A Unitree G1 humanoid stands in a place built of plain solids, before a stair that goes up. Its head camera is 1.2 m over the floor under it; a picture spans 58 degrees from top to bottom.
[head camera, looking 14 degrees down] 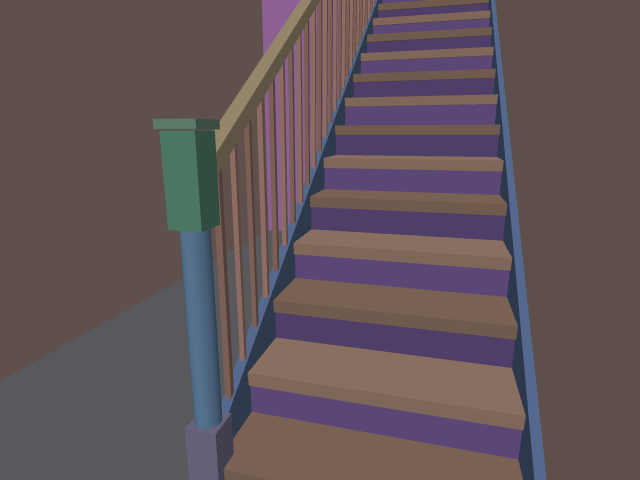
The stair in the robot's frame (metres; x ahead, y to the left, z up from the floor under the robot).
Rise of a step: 0.18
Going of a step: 0.27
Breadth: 0.93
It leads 15 degrees to the right of straight ahead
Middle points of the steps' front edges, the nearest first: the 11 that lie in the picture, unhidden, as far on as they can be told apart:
1.29 -0.19 0.35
1.54 -0.26 0.53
1.80 -0.33 0.71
2.06 -0.40 0.88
2.31 -0.47 1.06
2.57 -0.54 1.24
2.83 -0.61 1.42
3.09 -0.68 1.59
3.34 -0.75 1.77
3.60 -0.82 1.95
3.86 -0.89 2.13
